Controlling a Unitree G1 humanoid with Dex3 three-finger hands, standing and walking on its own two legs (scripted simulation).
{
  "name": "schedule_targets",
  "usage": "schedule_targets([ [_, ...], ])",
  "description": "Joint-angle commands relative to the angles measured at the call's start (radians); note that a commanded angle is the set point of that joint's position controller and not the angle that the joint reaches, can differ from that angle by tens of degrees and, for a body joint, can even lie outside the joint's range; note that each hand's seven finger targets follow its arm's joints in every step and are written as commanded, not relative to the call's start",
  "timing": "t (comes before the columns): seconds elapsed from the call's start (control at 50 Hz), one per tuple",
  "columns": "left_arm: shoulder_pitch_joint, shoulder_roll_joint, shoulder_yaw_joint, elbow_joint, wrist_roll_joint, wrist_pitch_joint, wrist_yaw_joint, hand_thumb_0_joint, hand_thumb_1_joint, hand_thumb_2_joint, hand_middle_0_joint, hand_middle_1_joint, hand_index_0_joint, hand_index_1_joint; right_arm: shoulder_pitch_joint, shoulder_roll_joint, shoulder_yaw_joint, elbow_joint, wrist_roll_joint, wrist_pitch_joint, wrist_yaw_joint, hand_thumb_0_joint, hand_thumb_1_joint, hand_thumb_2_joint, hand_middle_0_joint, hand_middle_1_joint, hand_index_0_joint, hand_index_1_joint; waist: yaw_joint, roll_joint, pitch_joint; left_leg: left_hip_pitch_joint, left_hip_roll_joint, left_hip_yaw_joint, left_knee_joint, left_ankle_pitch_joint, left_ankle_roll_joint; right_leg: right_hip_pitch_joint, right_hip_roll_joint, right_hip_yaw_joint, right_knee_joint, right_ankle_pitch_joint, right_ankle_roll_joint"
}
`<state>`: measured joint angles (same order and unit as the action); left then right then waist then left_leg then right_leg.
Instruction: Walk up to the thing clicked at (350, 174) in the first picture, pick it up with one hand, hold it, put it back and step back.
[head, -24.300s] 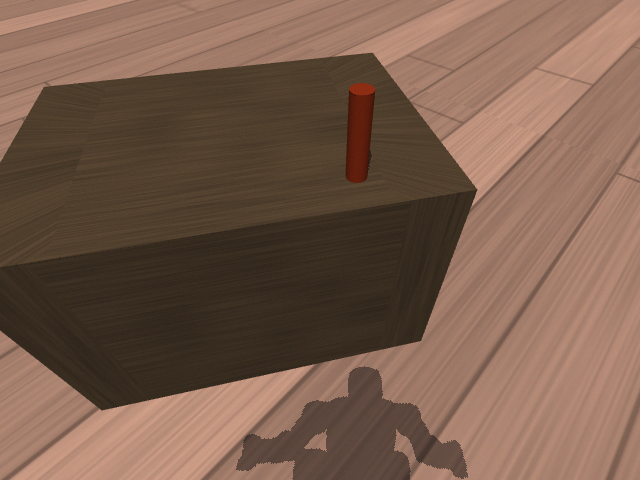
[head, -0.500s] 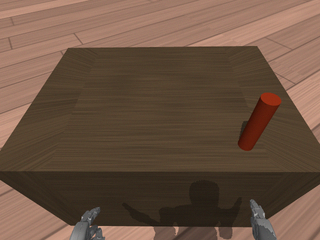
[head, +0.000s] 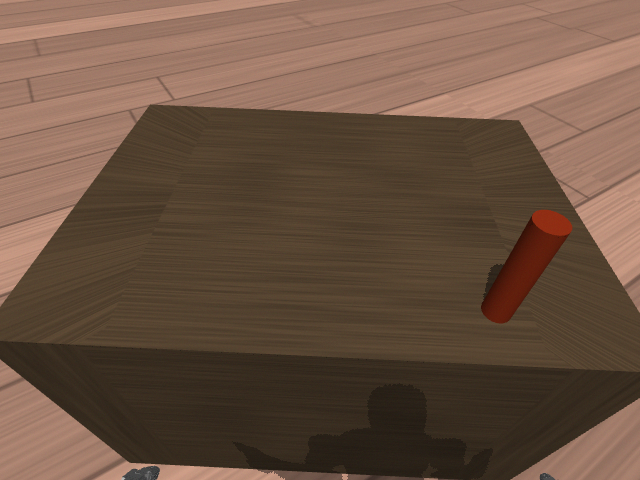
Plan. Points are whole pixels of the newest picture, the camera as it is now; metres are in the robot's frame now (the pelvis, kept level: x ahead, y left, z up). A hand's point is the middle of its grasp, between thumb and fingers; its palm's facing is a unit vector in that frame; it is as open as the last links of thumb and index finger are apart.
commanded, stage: home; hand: right
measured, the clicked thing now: (520, 272) +0.42 -0.26 +0.03
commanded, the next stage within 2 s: stand in 1.64 s
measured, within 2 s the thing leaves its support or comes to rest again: neither
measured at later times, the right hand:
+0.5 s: hand out of the picture +0.05 -0.25 -0.14, palm faces -0.06 +0.93 -0.36, open 17.3 cm
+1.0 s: hand out of the picture +0.06 -0.26 -0.14, palm faces -0.05 +0.93 -0.37, open 17.2 cm
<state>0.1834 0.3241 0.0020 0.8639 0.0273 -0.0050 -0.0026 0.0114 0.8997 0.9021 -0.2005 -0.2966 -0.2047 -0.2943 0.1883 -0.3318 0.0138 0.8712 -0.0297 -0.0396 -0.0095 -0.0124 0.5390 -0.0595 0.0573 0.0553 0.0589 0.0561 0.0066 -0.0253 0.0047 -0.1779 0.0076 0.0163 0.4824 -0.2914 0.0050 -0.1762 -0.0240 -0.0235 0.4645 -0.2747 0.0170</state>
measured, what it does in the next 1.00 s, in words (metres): stands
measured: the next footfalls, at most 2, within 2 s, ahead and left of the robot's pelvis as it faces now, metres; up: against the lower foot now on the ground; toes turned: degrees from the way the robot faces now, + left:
none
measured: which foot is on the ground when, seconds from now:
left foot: down 0.00-1.00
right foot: down 0.00-1.00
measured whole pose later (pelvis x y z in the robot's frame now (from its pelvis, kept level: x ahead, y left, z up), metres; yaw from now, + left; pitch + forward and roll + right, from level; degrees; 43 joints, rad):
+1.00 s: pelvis -0.01 +0.00 +0.01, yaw +1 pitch -3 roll +0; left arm 0.14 0.35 -0.01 1.13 0.01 -0.01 0.00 0.01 0.90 0.90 -0.20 -0.30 -0.20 -0.29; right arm 0.13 -0.36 0.02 1.13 -0.01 -0.01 0.00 -0.01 0.50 -0.08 0.06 0.06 0.06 0.06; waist 0.00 -0.01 0.03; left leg -0.09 0.00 0.00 0.32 -0.19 0.00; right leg -0.08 -0.02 -0.04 0.30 -0.17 0.02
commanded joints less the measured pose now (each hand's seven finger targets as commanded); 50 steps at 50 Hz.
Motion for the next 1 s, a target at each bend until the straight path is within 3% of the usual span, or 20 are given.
schedule_targets([
  [0.0,-0.055,0.185,0.041,-0.002,0.0,-0.023,0.001,0.0,0.897,0.9,-0.201,-0.296,-0.2,-0.297,-0.062,-0.2,-0.049,0.003,0.003,-0.027,-0.008,0.0,0.549,-0.056,0.053,0.053,0.053,0.053,0.003,0.039,-0.044,-0.008,0.108,-0.097,-0.128,0.285,0.025,0.064,-0.085,0.08,-0.093,0.208,-0.039],
  [0.1,-0.069,0.211,0.03,0.079,-0.003,-0.018,0.004,0.0,0.897,0.901,-0.201,-0.296,-0.2,-0.297,-0.078,-0.233,-0.041,0.087,0.008,-0.018,-0.011,0.0,0.542,-0.06,0.054,0.054,0.054,0.054,0.001,0.034,-0.054,0.054,0.113,-0.098,-0.154,0.324,0.026,0.082,-0.089,0.077,-0.122,0.243,-0.037],
  [0.18,-0.076,0.229,0.026,0.131,-0.007,-0.01,0.005,0.0,0.897,0.901,-0.201,-0.296,-0.2,-0.297,-0.081,-0.251,-0.035,0.136,0.007,-0.005,-0.011,0.0,0.538,-0.062,0.054,0.055,0.054,0.055,0.0,0.046,0.017,0.004,0.11,-0.109,-0.21,0.174,0.025,0.064,-0.086,0.083,-0.16,0.138,-0.035],
  [0.26,-0.071,0.237,0.021,0.162,-0.007,-0.014,0.006,0.0,0.897,0.9,-0.201,-0.295,-0.199,-0.297,-0.082,-0.256,-0.033,0.165,0.01,-0.006,-0.011,0.0,0.517,-0.075,0.057,0.059,0.057,0.059,-0.002,0.026,-0.036,0.071,0.114,-0.105,-0.197,0.269,0.023,0.079,-0.095,0.085,-0.167,0.2,-0.041],
  [0.32,-0.068,0.24,0.019,0.182,-0.007,-0.015,0.009,0.0,0.897,0.9,-0.201,-0.296,-0.2,-0.297,-0.078,-0.26,-0.031,0.183,0.01,0.0,-0.009,0.0,0.531,-0.066,0.055,0.056,0.055,0.056,-0.004,0.026,-0.003,0.044,0.109,-0.108,-0.209,0.199,0.023,0.074,-0.097,0.093,-0.196,0.159,-0.034],
  [0.4,-0.068,0.242,0.022,0.195,-0.008,-0.017,0.013,0.0,0.897,0.9,-0.201,-0.295,-0.199,-0.297,-0.079,-0.253,-0.031,0.19,0.011,0.0,-0.009,0.0,0.536,-0.063,0.055,0.056,0.055,0.056,-0.004,0.023,-0.028,0.064,0.114,-0.11,-0.206,0.257,0.023,0.094,-0.102,0.088,-0.189,0.21,-0.036],
  [0.42,-0.062,0.235,0.019,0.201,-0.011,-0.015,0.011,0.0,0.897,0.9,-0.201,-0.295,-0.199,-0.297,-0.076,-0.25,-0.029,0.197,0.012,0.001,-0.008,0.0,0.512,-0.077,0.057,0.06,0.057,0.06,0.0,0.027,-0.004,0.047,0.109,-0.108,-0.219,0.208,0.022,0.08,-0.099,0.089,-0.203,0.174,-0.033],
  [0.48,-0.063,0.237,0.02,0.206,-0.007,-0.016,0.013,0.0,0.897,0.9,-0.201,-0.295,-0.199,-0.296,-0.08,-0.247,-0.031,0.198,0.012,0.001,-0.008,0.0,0.499,-0.085,0.059,0.062,0.059,0.062,-0.001,0.013,0.005,0.06,0.112,-0.111,-0.22,0.226,0.019,0.062,-0.098,0.084,-0.206,0.166,-0.033],
  [0.58,-0.078,0.233,0.026,0.209,-0.01,-0.014,0.012,0.0,0.897,0.9,-0.201,-0.296,-0.2,-0.297,-0.077,-0.247,-0.036,0.201,0.012,0.003,-0.008,0.0,0.493,-0.088,0.059,0.063,0.059,0.063,-0.007,0.039,0.008,0.034,0.112,-0.112,-0.232,0.162,0.024,0.077,-0.102,0.091,-0.209,0.143,-0.035],
  [0.68,-0.064,0.225,0.023,0.218,-0.011,-0.016,0.011,0.0,0.897,0.9,-0.201,-0.295,-0.199,-0.297,-0.085,-0.235,-0.036,0.202,0.015,0.003,-0.005,0.0,0.507,-0.08,0.058,0.06,0.058,0.06,-0.001,0.016,0.016,0.052,0.109,-0.114,-0.231,0.193,0.016,0.054,-0.097,0.084,-0.22,0.147,-0.033],
  [0.78,-0.073,0.232,0.026,0.213,-0.01,-0.019,0.014,0.0,0.897,0.9,-0.201,-0.296,-0.2,-0.297,-0.088,-0.242,-0.038,0.197,0.017,0.002,-0.007,0.0,0.517,-0.074,0.057,0.059,0.056,0.059,-0.003,0.029,-0.038,0.074,0.118,-0.11,-0.209,0.275,0.023,0.107,-0.108,0.083,-0.203,0.23,-0.032],
  [0.86,-0.084,0.231,0.025,0.214,-0.015,-0.019,0.014,0.0,0.897,0.9,-0.201,-0.296,-0.2,-0.297,-0.081,-0.232,-0.032,0.2,0.018,0.003,-0.008,0.0,0.531,-0.066,0.055,0.056,0.055,0.056,-0.005,0.022,-0.027,0.068,0.116,-0.106,-0.213,0.31,0.02,0.117,-0.11,0.082,-0.197,0.264,-0.032],
  [0.98,-0.082,0.226,0.026,0.217,-0.013,-0.016,0.014,0.0,0.897,0.9,-0.201,-0.296,-0.2,-0.297,-0.088,-0.237,-0.034,0.202,0.018,0.008,-0.008,0.0,0.513,-0.077,0.057,0.059,0.057,0.059,-0.005,0.03,0.005,0.048,0.114,-0.11,-0.22,0.245,0.016,0.095,-0.108,0.079,-0.221,0.199,-0.028],
])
